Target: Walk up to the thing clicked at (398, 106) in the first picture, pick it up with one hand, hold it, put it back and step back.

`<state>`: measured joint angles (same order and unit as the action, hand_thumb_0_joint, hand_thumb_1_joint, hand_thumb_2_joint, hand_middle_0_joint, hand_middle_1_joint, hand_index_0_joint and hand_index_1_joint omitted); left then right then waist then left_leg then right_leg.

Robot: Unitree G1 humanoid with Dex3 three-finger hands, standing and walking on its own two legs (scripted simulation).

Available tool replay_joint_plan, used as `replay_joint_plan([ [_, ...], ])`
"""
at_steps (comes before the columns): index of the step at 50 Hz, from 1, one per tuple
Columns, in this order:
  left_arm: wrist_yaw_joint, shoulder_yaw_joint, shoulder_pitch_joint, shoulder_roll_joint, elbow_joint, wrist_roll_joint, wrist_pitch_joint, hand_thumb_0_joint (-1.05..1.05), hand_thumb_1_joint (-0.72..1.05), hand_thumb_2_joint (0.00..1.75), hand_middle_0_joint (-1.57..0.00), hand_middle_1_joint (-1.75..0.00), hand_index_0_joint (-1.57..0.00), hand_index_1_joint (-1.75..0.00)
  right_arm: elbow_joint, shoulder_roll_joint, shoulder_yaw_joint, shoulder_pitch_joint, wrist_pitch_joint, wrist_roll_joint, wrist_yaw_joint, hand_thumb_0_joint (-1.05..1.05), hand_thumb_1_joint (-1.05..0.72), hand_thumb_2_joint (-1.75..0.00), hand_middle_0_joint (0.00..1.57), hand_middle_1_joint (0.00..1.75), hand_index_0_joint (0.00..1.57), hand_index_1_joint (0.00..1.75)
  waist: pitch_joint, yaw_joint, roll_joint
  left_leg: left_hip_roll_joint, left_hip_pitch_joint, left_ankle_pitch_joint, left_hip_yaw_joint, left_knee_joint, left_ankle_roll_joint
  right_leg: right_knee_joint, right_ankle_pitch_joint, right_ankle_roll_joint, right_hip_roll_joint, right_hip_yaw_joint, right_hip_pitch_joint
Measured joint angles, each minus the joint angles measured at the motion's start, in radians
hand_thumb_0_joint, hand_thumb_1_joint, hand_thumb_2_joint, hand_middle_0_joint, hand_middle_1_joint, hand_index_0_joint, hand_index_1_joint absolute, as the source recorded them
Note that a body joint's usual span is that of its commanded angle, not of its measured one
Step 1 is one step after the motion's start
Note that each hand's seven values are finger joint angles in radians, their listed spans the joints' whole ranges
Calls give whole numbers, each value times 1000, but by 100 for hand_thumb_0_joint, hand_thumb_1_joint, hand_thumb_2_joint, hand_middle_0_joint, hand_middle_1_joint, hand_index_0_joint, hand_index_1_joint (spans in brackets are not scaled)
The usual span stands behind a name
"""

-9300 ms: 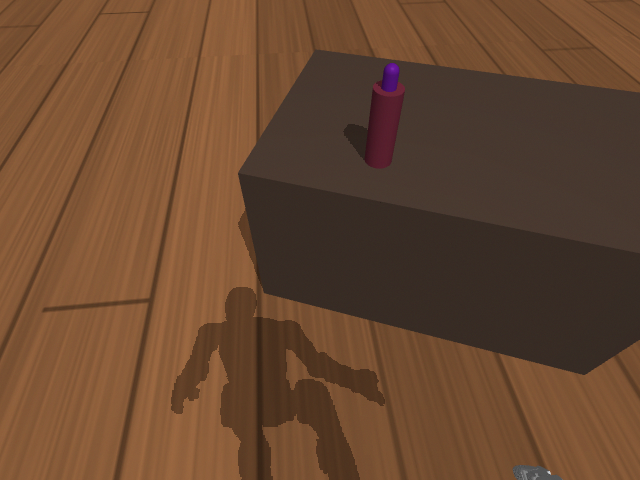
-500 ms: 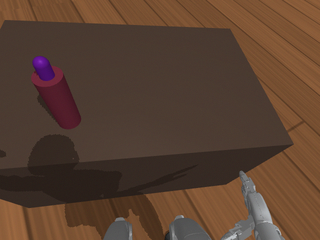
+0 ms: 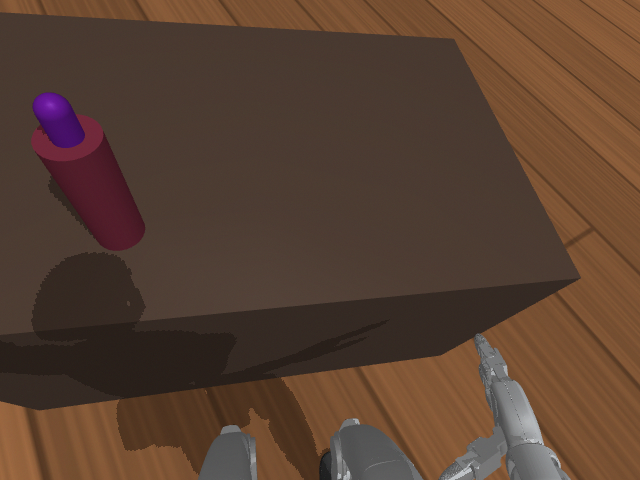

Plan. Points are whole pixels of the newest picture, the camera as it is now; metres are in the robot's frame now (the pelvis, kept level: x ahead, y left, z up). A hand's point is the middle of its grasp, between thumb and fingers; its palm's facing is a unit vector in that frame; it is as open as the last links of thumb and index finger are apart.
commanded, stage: go down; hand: left
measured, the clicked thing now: (91, 178) +0.49 +0.26 +0.03
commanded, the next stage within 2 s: none
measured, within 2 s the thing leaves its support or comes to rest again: neither
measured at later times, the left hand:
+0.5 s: hand out of the picture +0.38 +0.44 +0.10, palm faces +0.36 -0.93 +0.02, open 17.7 cm
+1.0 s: hand out of the picture +0.37 +0.44 +0.09, palm faces +0.36 -0.93 +0.03, open 17.6 cm
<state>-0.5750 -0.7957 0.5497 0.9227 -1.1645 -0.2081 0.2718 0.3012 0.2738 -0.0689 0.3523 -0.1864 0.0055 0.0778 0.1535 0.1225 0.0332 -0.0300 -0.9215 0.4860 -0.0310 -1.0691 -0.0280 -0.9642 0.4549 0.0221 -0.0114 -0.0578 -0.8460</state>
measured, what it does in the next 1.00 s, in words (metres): stands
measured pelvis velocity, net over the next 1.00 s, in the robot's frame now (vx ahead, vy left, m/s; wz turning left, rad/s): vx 0.00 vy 0.01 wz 0.00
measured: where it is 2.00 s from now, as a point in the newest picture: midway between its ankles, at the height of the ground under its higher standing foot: outside the picture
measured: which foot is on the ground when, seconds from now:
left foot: down 0.00-1.00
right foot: down 0.00-1.00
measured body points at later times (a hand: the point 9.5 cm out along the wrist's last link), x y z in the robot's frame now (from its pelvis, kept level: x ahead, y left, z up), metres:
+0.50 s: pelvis +0.00 +0.00 +0.00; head +0.10 +0.06 +0.43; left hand +0.35 +0.49 +0.10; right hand +0.16 -0.24 -0.03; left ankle +0.01 +0.09 -0.67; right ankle +0.00 -0.14 -0.67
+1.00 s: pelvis +0.00 +0.01 +0.00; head +0.09 +0.07 +0.43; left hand +0.34 +0.49 +0.09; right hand +0.16 -0.24 -0.02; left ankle +0.01 +0.09 -0.67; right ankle +0.00 -0.14 -0.67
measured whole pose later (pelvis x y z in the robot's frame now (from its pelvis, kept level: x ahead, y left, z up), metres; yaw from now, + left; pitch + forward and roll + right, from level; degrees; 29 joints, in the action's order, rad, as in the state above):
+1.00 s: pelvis +0.00 +0.01 +0.00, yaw +0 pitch +19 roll -5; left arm -0.57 -0.80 0.57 0.95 -1.17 -0.19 0.26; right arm 0.27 0.28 -0.06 0.35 -0.19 0.01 0.08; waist 0.15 0.13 0.04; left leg -0.02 -0.94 0.49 -0.03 -1.09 -0.04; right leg -0.97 0.45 0.03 -0.01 -0.06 -0.85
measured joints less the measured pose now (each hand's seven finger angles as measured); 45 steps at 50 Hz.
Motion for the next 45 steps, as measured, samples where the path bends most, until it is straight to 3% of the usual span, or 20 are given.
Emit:
replay_joint_plan([
  [20,-13,-14,48,79,-57,25,-11,-2,-61,9,-5,-4,-4,-6,-22,1,-4,-4,1,7,-1,-1,53,-5,5,5,6,5,0,19,0,-1,-41,4,-10,-23,0,-12,1,0,-3,-9,-33],
  [45,3,-10,0,12,10,15,-17,-2,-59,8,-5,-4,-5,-6,-32,2,5,8,-1,9,6,-1,53,-5,6,5,6,5,1,2,4,5,-7,3,-3,-12,-10,1,-3,8,4,-2,1],
])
